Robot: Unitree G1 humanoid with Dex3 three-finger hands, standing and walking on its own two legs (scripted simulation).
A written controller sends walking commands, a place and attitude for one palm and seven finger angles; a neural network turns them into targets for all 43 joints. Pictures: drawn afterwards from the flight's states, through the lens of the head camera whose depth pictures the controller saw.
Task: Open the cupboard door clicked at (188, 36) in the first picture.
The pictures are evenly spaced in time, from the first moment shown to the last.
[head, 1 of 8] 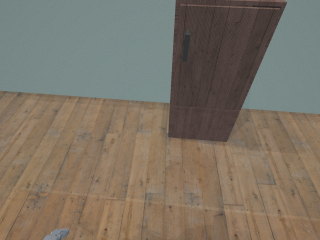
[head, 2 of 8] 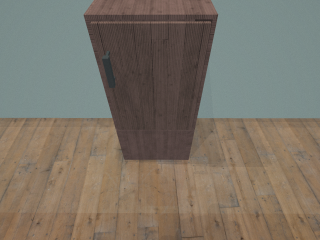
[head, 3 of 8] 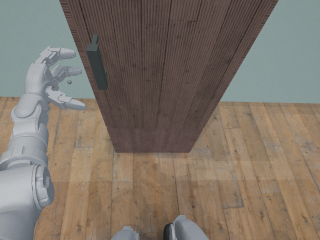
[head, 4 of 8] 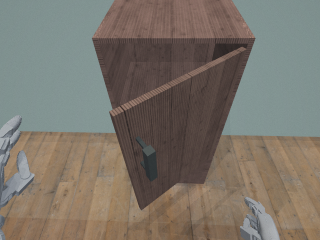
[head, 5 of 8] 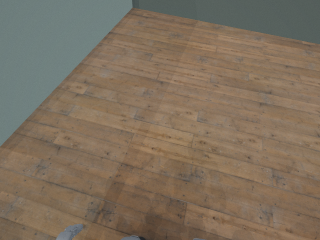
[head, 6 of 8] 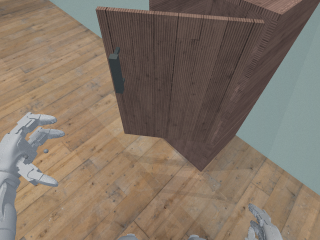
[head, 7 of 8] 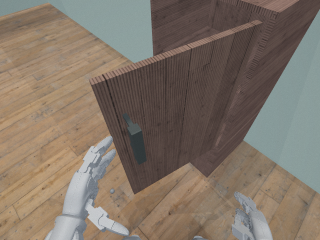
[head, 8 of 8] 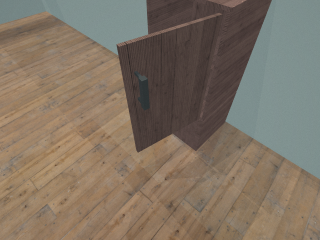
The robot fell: no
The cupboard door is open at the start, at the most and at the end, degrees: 0 78 78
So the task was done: yes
